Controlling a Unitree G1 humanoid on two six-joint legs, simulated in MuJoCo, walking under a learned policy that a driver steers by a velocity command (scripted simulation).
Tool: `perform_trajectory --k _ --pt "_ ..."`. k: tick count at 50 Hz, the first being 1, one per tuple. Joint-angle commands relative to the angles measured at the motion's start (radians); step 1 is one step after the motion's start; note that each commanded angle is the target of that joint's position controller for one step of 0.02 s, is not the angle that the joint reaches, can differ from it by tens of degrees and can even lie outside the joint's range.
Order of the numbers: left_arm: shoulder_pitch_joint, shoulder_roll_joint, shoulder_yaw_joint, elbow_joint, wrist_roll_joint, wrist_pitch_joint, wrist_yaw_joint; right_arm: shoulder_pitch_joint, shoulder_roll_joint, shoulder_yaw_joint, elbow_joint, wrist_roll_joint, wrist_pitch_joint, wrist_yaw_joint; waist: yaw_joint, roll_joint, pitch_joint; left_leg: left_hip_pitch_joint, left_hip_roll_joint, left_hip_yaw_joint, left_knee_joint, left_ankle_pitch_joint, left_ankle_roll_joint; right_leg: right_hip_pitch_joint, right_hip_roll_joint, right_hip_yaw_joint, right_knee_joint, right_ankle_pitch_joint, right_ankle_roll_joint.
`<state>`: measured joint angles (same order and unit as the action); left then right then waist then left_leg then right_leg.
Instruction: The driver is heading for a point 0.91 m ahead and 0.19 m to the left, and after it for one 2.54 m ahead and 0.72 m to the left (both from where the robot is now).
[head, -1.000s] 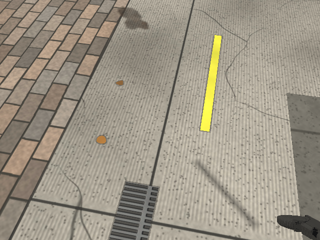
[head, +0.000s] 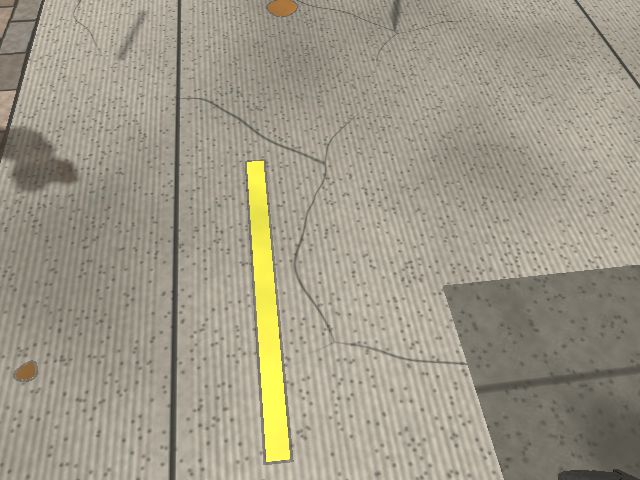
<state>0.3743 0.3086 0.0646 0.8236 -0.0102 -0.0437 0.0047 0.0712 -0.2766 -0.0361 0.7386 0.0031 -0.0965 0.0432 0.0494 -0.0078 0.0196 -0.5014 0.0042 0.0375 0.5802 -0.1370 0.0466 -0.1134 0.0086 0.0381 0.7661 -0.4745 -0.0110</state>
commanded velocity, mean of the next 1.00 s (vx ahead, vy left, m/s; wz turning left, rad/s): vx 0.38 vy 0.00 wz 0.19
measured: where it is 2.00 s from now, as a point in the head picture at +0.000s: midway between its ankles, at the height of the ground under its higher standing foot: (354, 449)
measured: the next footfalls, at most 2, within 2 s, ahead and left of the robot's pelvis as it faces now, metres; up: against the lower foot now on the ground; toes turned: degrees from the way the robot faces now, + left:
right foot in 0.48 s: +0.44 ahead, -0.14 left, +0.00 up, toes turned -2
left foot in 0.96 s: +0.59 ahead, +0.10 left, +0.00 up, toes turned +15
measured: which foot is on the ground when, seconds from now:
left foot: down 0.00-0.50, up 0.52-0.94, down 0.96-1.00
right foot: up 0.00-0.46, down 0.48-0.96, up 0.98-1.00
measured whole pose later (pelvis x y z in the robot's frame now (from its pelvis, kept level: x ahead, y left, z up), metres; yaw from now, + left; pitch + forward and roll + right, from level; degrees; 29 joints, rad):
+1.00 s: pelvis +0.47 -0.01 +0.00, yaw +14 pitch +2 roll -2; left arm 0.14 0.29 0.07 0.82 0.00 -0.01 0.04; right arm 0.13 -0.28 -0.08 0.69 0.00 -0.01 0.03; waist 0.01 0.01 0.06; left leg -0.47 0.00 0.03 0.58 -0.14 0.07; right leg -0.20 -0.05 -0.20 0.73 -0.49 0.02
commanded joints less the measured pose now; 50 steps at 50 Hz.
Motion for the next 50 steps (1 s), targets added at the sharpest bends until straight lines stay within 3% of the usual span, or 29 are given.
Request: perform_trajectory --k 1,2,3,5,7,10,14,17,20,22,23,24,25,26,27,28,29,30,32,34,36,40,44,46,47,48,49,50 --pt "-0.020 0.127 0.015 -0.108 -0.029 -0.051 -0.009 0.320 -0.188 -0.057 0.026 0.012 0.003 -0.011 -0.163 0.180 -0.249 0.779 0.354 -0.661 -0.284 -0.300 0.229 -0.673 -0.013 0.090 0.560 -0.045 -0.016" --pt "-0.091 0.123 0.011 -0.128 -0.029 -0.055 -0.007 0.251 -0.163 -0.049 0.012 0.003 0.006 -0.015 -0.142 0.103 -0.158 0.637 0.316 -0.539 -0.297 -0.248 0.199 -0.663 -0.066 0.054 0.521 0.043 -0.025" --pt "-0.127 0.115 0.012 -0.135 -0.012 -0.053 -0.005 0.198 -0.136 -0.039 0.008 -0.007 0.007 -0.013 -0.113 0.068 -0.078 0.498 0.280 -0.453 -0.328 -0.155 0.192 -0.632 -0.098 0.040 0.451 0.104 -0.024" --pt "-0.081 0.091 0.016 -0.120 -0.003 -0.034 -0.003 0.154 -0.106 -0.029 0.003 -0.017 -0.002 -0.012 -0.056 0.109 -0.057 0.367 0.233 -0.356 -0.378 -0.031 0.183 -0.517 -0.135 0.047 0.373 0.173 -0.017" --pt "-0.064 0.062 0.011 -0.111 0.001 -0.019 -0.001 0.157 -0.121 -0.034 0.015 -0.008 -0.012 -0.014 -0.038 0.100 -0.045 0.319 0.223 -0.286 -0.417 0.054 0.199 -0.500 -0.141 0.032 0.318 0.205 0.001" --pt "-0.153 0.045 0.004 -0.136 0.008 -0.017 0.002 0.185 -0.150 -0.043 0.039 -0.005 -0.010 -0.027 -0.054 0.068 -0.010 0.329 0.213 -0.209 -0.452 0.141 0.199 -0.560 -0.151 0.024 0.165 0.350 0.029" --pt "-0.283 0.015 -0.008 -0.161 0.003 -0.032 -0.012 0.234 -0.167 -0.046 0.065 0.006 0.001 -0.037 -0.102 0.064 0.016 0.354 0.172 -0.114 -0.456 0.157 0.158 -0.517 -0.118 -0.014 -0.084 0.545 0.032" --pt "-0.370 0.015 -0.011 -0.186 -0.005 -0.040 -0.027 0.293 -0.179 -0.049 0.096 0.013 0.014 -0.039 -0.137 0.064 0.038 0.420 0.200 -0.115 -0.433 0.139 0.155 -0.511 -0.095 -0.027 -0.180 0.566 0.025" --pt "-0.407 0.031 -0.008 -0.209 -0.007 -0.048 -0.044 0.311 -0.189 -0.056 0.117 0.018 0.032 -0.043 -0.131 0.076 0.050 0.520 0.247 -0.135 -0.378 0.191 0.140 -0.525 -0.082 -0.021 -0.240 0.481 -0.008" --pt "-0.358 0.056 0.002 -0.200 -0.005 -0.051 -0.048 0.295 -0.202 -0.062 0.121 0.020 0.042 -0.049 -0.092 0.093 0.020 0.560 0.258 -0.135 -0.308 0.329 0.120 -0.444 -0.059 -0.038 -0.266 0.409 -0.037" --pt "-0.272 0.078 0.015 -0.176 0.000 -0.052 -0.046 0.271 -0.206 -0.062 0.119 0.022 0.047 -0.051 -0.037 0.094 -0.030 0.553 0.233 -0.107 -0.208 0.486 0.101 -0.316 -0.028 -0.068 -0.295 0.407 -0.059" --pt "-0.123 0.126 0.041 -0.131 0.005 -0.053 -0.036 0.277 -0.175 -0.050 0.116 0.017 0.050 -0.052 0.028 0.071 -0.133 0.476 0.178 -0.078 -0.024 0.529 0.073 -0.075 -0.030 -0.065 -0.292 0.430 -0.091" --pt "0.058 0.204 0.061 -0.105 0.016 -0.049 -0.024 0.288 -0.112 -0.023 0.089 -0.011 0.046 -0.052 0.088 -0.061 -0.297 0.261 0.108 -0.037 0.302 0.225 0.034 0.240 -0.233 0.157 -0.254 0.465 -0.155" --pt "0.074 0.249 0.068 -0.090 0.016 -0.043 -0.028 0.415 -0.011 0.004 0.083 0.004 0.025 -0.044 0.016 -0.319 -0.401 -0.113 -0.062 -0.070 0.603 -0.428 -0.015 0.511 -0.423 0.604 -0.378 0.231 -0.294" --pt "0.065 0.147 0.043 -0.102 0.008 -0.043 -0.027 0.338 -0.131 -0.023 0.096 0.028 0.011 -0.039 0.068 -0.181 -0.336 -0.217 -0.011 -0.184 0.704 -0.442 -0.007 0.456 -0.401 0.612 -0.440 0.093 -0.256" --pt "0.003 0.115 0.031 -0.104 0.008 -0.046 -0.022 0.247 -0.170 -0.038 0.066 0.046 0.003 -0.036 0.061 -0.135 -0.198 -0.264 0.031 -0.168 0.707 -0.346 0.002 0.331 -0.375 0.461 -0.464 0.119 -0.216" --pt "-0.073 0.097 0.023 -0.110 0.016 -0.048 -0.021 0.206 -0.157 -0.038 0.061 0.040 0.004 -0.042 0.026 -0.069 -0.122 -0.220 0.070 -0.146 0.669 -0.266 -0.009 0.192 -0.342 0.348 -0.487 0.303 -0.198" --pt "-0.129 0.067 0.015 -0.111 0.022 -0.052 -0.024 0.200 -0.147 -0.044 0.066 0.025 0.014 -0.047 -0.007 -0.061 -0.067 -0.175 0.089 -0.146 0.621 -0.224 -0.024 0.088 -0.308 0.242 -0.505 0.499 -0.189" --pt "-0.181 0.045 0.013 -0.103 0.034 -0.067 -0.025 0.270 -0.110 -0.046 0.088 0.025 0.046 -0.053 -0.065 -0.089 -0.066 -0.049 0.103 -0.144 0.580 -0.199 -0.051 -0.020 -0.275 0.093 -0.519 0.795 -0.181" --pt "-0.214 0.066 0.020 -0.092 0.033 -0.072 -0.016 0.265 -0.084 -0.047 0.073 0.020 0.072 -0.059 -0.090 -0.084 -0.046 -0.052 0.093 -0.120 0.539 -0.160 -0.075 -0.070 -0.272 -0.005 -0.533 0.936 -0.190" --pt "-0.225 0.086 0.027 -0.081 0.030 -0.063 0.002 0.224 -0.066 -0.043 0.041 0.011 0.082 -0.057 -0.090 -0.082 -0.035 -0.070 0.096 -0.099 0.421 -0.067 -0.087 -0.075 -0.262 -0.081 -0.548 0.947 -0.190" --pt "-0.218 0.109 0.033 -0.063 0.022 -0.029 0.030 0.120 -0.048 -0.038 -0.011 0.006 0.081 -0.028 -0.046 -0.074 -0.050 -0.013 0.082 -0.041 0.186 0.123 -0.078 -0.028 -0.244 -0.183 -0.538 0.895 -0.175" --pt "-0.209 0.134 0.044 -0.044 -0.001 0.005 0.035 0.070 -0.076 -0.052 -0.065 0.002 0.090 -0.002 -0.035 -0.070 -0.048 -0.019 0.068 -0.019 0.087 0.049 -0.042 0.075 -0.292 -0.186 -0.451 0.864 -0.160" --pt "-0.231 0.144 0.050 -0.047 -0.016 0.020 0.040 0.093 -0.096 -0.064 -0.078 0.001 0.095 0.007 -0.057 -0.078 -0.049 0.013 0.042 0.007 0.047 -0.032 -0.010 0.092 -0.303 -0.185 -0.354 0.907 -0.138" --pt "-0.248 0.141 0.050 -0.051 -0.023 0.027 0.043 0.145 -0.107 -0.073 -0.071 0.002 0.092 0.007 -0.087 -0.068 -0.068 0.085 0.010 0.032 -0.020 -0.007 0.014 0.083 -0.280 -0.204 -0.255 0.947 -0.112" --pt "-0.222 0.122 0.046 -0.045 -0.020 0.031 0.043 0.231 -0.149 -0.094 -0.051 -0.003 0.086 -0.003 -0.122 -0.014 -0.115 0.229 -0.026 0.028 -0.113 0.141 0.050 0.043 -0.218 -0.232 -0.090 0.908 -0.063" --pt "-0.193 0.094 0.034 -0.063 0.017 0.025 0.037 0.291 -0.263 -0.125 -0.059 -0.008 0.085 -0.029 -0.131 0.179 -0.182 0.439 0.141 -0.226 -0.126 0.651 0.130 -0.158 -0.128 -0.253 0.190 0.559 0.019" --pt "-0.131 0.027 0.009 -0.095 0.048 0.021 0.023 0.258 -0.324 -0.127 -0.087 -0.028 0.085 -0.036 -0.051 0.320 -0.303 0.666 0.366 -0.618 -0.124 0.807 0.365 -0.467 0.059 -0.143 0.496 -0.245 0.081"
